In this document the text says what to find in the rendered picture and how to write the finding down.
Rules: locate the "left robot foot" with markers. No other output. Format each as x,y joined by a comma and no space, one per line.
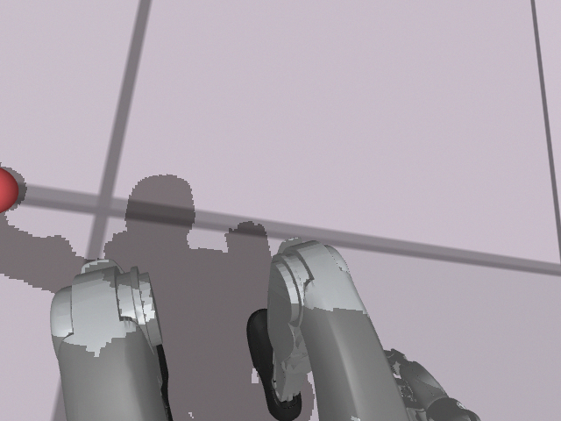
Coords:
164,374

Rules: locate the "right robot hand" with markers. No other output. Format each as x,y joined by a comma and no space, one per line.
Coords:
419,389

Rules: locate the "right robot foot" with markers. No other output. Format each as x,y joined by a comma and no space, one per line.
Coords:
261,351

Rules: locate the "ball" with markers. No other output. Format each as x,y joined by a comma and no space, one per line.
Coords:
8,190

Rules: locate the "right robot arm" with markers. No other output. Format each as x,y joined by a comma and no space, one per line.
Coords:
449,409

